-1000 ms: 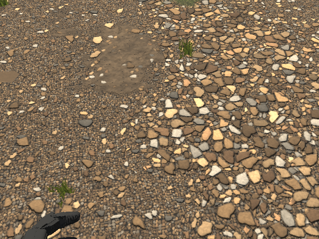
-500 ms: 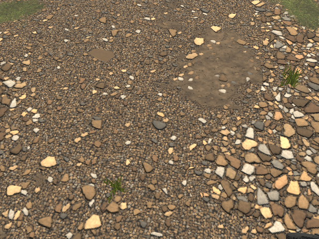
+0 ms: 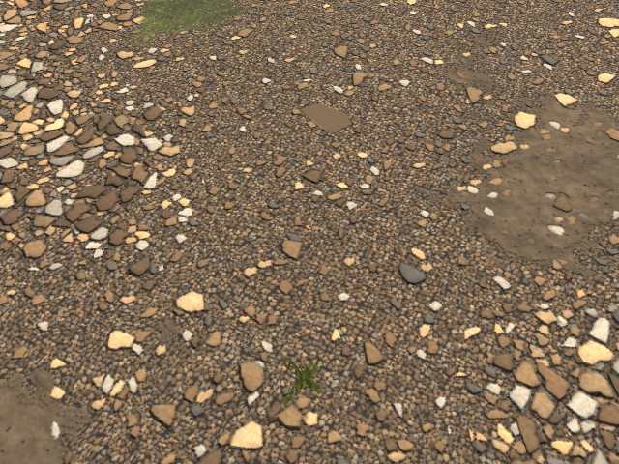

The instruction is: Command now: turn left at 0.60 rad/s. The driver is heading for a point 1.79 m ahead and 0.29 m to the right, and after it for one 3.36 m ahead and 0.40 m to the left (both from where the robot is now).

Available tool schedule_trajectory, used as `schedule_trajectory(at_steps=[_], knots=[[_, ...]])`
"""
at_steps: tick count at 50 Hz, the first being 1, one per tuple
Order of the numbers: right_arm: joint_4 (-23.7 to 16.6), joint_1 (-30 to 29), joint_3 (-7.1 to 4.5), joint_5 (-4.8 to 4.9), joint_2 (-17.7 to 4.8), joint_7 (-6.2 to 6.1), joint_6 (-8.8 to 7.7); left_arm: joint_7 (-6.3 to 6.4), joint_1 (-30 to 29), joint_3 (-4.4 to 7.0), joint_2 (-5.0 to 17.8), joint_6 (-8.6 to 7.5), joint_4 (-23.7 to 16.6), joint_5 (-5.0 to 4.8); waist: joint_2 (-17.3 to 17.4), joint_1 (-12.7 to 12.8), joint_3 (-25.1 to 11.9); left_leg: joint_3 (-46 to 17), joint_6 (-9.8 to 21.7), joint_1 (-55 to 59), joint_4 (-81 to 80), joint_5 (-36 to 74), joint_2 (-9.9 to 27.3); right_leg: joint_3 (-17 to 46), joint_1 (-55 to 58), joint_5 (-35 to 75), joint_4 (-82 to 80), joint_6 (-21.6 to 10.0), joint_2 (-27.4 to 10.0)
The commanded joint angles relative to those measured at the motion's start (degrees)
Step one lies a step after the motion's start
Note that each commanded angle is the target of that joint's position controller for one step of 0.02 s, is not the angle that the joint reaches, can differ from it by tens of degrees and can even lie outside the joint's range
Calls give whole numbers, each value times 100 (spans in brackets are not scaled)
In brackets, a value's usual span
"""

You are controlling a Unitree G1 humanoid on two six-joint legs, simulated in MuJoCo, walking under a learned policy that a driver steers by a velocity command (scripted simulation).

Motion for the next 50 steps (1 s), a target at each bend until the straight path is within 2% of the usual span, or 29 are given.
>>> schedule_trajectory(at_steps=[1, 2, 4, 5, 6, 9, 11, 14, 17, 18, 19, 20, 21, 22, 24, 26, 31, 36, 38, 39, 40, 41, 42, 43, 44, 45, 46, 47, 50], knots=[[-652, 32, -189, -12, -684, -36, -156, 4, 451, 360, 1362, -69, -313, 314, -1957, 68, -834, 217, -83, -1271, 2100, -2467, -134, 2829, 1207, 2361, -1432, -1693, -2654], [-504, 190, -333, -47, -1103, -6, -193, 41, 160, 282, 1061, -94, -458, 256, -1361, -18, -748, 102, -243, -1304, 3135, -2149, 219, 2492, 1105, 2367, -1397, -1820, -2662], [-177, 392, -335, -19, -923, -42, -93, 96, -220, 180, 688, -70, -509, 85, -820, -144, -532, 230, -419, -1302, 3667, -1473, 288, 1388, 1034, 1908, -1178, -1249, -1819], [-155, 396, -291, -39, -780, -53, -41, 106, -207, 144, 631, -59, -488, 2, -791, -80, -459, 237, -503, -1376, 3880, -1272, 265, 1195, 1066, 2112, -1137, -1225, -1736], [-163, 360, -237, -26, -609, -42, -18, 115, -125, 120, 631, -38, -456, 2, -773, -47, -443, 342, -561, -1248, 3872, -1162, 221, 927, 1002, 2278, -1156, -1229, -1593], [-284, 47, -49, -21, -238, 0, -68, 133, 448, 105, 600, -17, -227, -10, -1070, 260, -589, 690, -589, -1123, 2505, -786, 445, 833, 1409, -197, -1577, -1151, -1350], [-352, -150, 44, -71, -136, 74, -167, 120, 545, 134, 815, -20, -147, -83, -1348, 331, -419, 1071, -529, -559, 1474, -1029, 612, 1005, 1185, -859, -1828, -1167, -1363], [-285, -167, 6, -36, -284, 127, -360, 77, 761, 219, 1131, -25, -90, -157, -1303, 366, -127, 1329, -328, 285, 111, -1225, 530, 1188, 764, -966, -1808, -1268, -1417], [94, 596, -60, -18, -290, 155, -521, 32, 762, 168, 1000, -26, -50, -253, -941, -81, -140, 1344, 69, 2031, -1578, 193, 578, 1235, -133, -1041, -1417, -1049, -1148], [219, 1252, -103, -37, -435, 109, -555, -3, 522, 50, 614, -81, -141, -200, -676, -410, -462, 779, 244, 3193, -1533, 43, 1185, 1020, -1004, -1235, -711, -697, -841], [321, 1860, -181, -145, -851, 52, -565, -57, 351, -113, 14, -172, -326, -128, 646, -585, -808, -657, 617, 4021, -1676, -544, 2403, 108, -2164, -1667, 1081, -229, -97], [374, 1825, -309, -249, -1229, 111, -629, -25, 116, 0, 488, -253, -589, -265, 1235, -600, -323, -1808, 1326, 3039, -2207, -1622, 3208, 93, -2783, -2018, 1946, -205, -218], [309, 1450, -181, -192, -753, 106, -738, -18, 148, 137, 893, -259, -495, -310, 892, -469, 154, -1647, 1327, 2848, -2448, -2334, 2965, 375, -3041, -1588, 2557, -218, -453], [316, 1171, -99, -137, -506, 91, -810, -37, 357, 184, 927, -237, -359, -304, 966, -295, 389, -1207, 1081, 2853, -2538, -2136, 2675, 430, -3268, -1140, 2777, -226, -464], [343, 948, -44, -99, -348, 82, -867, -53, 487, 191, 819, -218, -221, -204, 752, -183, 498, -356, 818, 2809, -2636, -820, 2435, 502, -3335, -381, 2899, -152, -565], [412, 984, -30, -168, -271, 75, -914, -100, 487, 128, 557, -223, -197, -195, 520, -150, 389, 411, 724, 2602, -2635, 342, 2229, 356, -3108, 260, 2952, -57, -545], [599, 1038, -78, -132, -474, 69, -916, -248, -102, -13, 317, -191, -522, -153, 406, -279, 487, 1506, 694, 2001, -2677, 1176, 2079, -141, -2396, 1285, 1670, 78, -645], [870, 1313, -151, 13, -778, 97, -849, -423, -595, -44, 406, -183, -877, -170, 289, -293, 635, 1934, 604, 2410, -2428, 1997, 2369, -595, -1897, 883, 698, -352, -536], [887, 1276, -201, 34, -1009, 83, -782, -441, -276, 61, 621, -156, -911, -165, 495, 10, 212, 2148, 494, 2632, -1563, 4324, 2394, -940, -1120, 323, 653, -623, -150], [883, 1228, -211, 33, -1086, 61, -730, -418, 433, 187, 830, -131, -760, -180, 533, 438, -251, 2310, 386, 2553, -582, 5264, 2289, -1105, -177, 256, 543, -778, 139], [857, 1265, -171, 34, -1044, 29, -721, -341, 1392, 371, 1158, -91, -517, -200, 402, 927, -802, 2442, 198, 1869, 707, 5261, 2079, -1043, 1380, 465, 360, -996, 355], [652, 1394, -50, -85, -719, 10, -772, -209, 2105, 528, 1663, -42, -368, -195, -518, 1093, -1340, 2403, -107, -64, 2726, 2731, 1666, 682, 3354, 60, 158, -1465, -566], [395, 1679, 194, -144, -126, 68, -947, -207, 1838, 502, 2006, -126, -515, -225, -1715, 528, -2363, 1395, -347, -1579, 4638, -1843, 508, 4281, 4356, -1359, -1109, -2520, -2056], [318, 1052, 51, 35, -732, 149, -1119, -229, 1862, 319, 1436, -182, -576, -156, -959, 916, -2334, 455, -202, -2067, 4928, -1608, 769, 4339, 4210, -1606, -1615, -2221, -2040], [172, 648, 53, 183, -774, 172, -1182, -229, 1701, 245, 1217, -239, -475, -102, -800, 821, -1449, 611, -69, -2296, 4730, -1201, 973, 3502, 3464, -1228, -1615, -1955, -1862], [147, 549, 85, 81, -668, 121, -1216, -225, 1295, 207, 1148, -283, -501, -103, -232, 503, -831, 651, -18, -2103, 4144, -751, 1238, 2812, 2469, -504, -1611, -1778, -1598], [209, 576, 45, -65, -704, 79, -1184, -213, 952, 154, 975, -314, -573, -55, -229, 271, -621, 648, -19, -1726, 3687, -484, 1425, 2291, 1795, 117, -1632, -1655, -1375], [230, 714, 27, -110, -710, 85, -1113, -193, 741, 133, 949, -324, -689, 10, -348, 83, -508, 625, -40, -1394, 3535, -304, 1502, 2067, 1302, 447, -1768, -1648, -1215], [244, 773, 51, -217, -594, 81, -920, -144, 718, 135, 954, -375, -633, -54, -369, -53, -337, 770, -295, -1223, 3002, 5, 1473, 1640, 614, 1088, -2013, -1754, -1055]])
